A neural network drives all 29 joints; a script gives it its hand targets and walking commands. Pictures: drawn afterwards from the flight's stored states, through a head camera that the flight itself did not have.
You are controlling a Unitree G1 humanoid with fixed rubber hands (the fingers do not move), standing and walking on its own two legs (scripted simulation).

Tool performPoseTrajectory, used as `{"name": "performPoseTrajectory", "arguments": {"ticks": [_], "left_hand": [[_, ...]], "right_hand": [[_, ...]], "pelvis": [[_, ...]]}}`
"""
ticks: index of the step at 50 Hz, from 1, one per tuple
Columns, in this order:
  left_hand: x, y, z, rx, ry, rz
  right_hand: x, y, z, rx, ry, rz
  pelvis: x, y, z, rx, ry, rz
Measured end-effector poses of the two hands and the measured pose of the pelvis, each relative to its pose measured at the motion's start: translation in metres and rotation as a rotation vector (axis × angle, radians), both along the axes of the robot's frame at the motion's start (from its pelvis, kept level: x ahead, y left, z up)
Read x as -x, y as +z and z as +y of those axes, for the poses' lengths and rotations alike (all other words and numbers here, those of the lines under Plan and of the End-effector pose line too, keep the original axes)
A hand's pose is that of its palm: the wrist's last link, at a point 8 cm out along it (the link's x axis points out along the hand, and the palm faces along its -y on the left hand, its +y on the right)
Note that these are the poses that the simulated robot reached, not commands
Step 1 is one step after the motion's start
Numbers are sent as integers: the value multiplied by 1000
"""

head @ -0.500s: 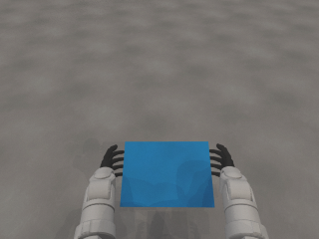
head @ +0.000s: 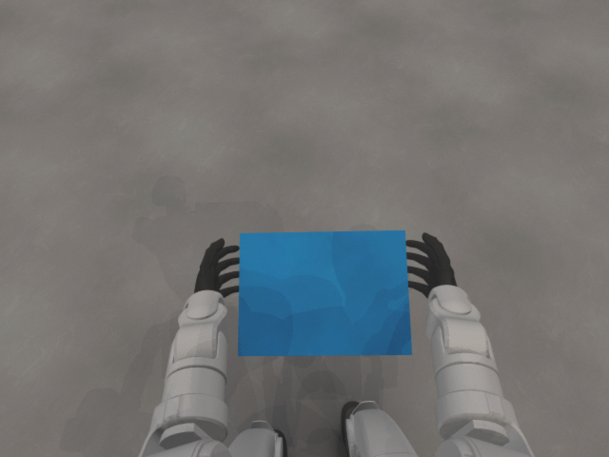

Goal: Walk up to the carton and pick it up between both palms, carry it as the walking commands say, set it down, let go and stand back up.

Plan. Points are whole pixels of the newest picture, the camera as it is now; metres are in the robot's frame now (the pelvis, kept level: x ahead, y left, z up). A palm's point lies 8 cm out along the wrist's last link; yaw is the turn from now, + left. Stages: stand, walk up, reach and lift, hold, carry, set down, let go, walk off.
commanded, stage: set down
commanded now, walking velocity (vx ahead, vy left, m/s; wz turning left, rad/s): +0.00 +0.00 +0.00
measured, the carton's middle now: (322, 291) +0.36 -0.03 -0.15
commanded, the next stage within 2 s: none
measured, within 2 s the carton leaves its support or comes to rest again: neither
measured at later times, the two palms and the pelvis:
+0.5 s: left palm (229, 294) +0.36 +0.12 -0.14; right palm (422, 288) +0.35 -0.19 -0.13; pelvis -0.03 -0.02 -0.08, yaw +1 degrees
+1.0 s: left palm (238, 296) +0.39 +0.13 -0.23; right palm (405, 291) +0.37 -0.19 -0.22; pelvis -0.04 -0.01 -0.15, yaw +0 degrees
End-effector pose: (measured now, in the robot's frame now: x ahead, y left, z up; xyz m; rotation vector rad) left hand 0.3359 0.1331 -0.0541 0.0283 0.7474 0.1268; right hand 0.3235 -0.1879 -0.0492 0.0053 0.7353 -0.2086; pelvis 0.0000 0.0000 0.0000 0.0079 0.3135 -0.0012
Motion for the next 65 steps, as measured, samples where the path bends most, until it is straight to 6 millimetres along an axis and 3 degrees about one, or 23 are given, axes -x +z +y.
{"name": "performPoseTrajectory", "arguments": {"ticks": [9,26,39,65], "left_hand": [[-11,-31,-2,0,2,-11],[-26,-86,-9,9,-22,-4],[-46,-134,-9,9,-23,-7],[-63,-226,-8,2,4,-15]], "right_hand": [[-16,-35,3,36,-64,-12],[-28,-90,-6,16,-79,-13],[-43,-139,-4,36,-81,-15],[-63,-225,-2,50,-61,-18]], "pelvis": [[17,-30,-7,-12,1,120],[28,-80,-24,-26,-3,294],[32,-122,-17,-28,-11,394],[46,-195,-5,-19,5,461]]}}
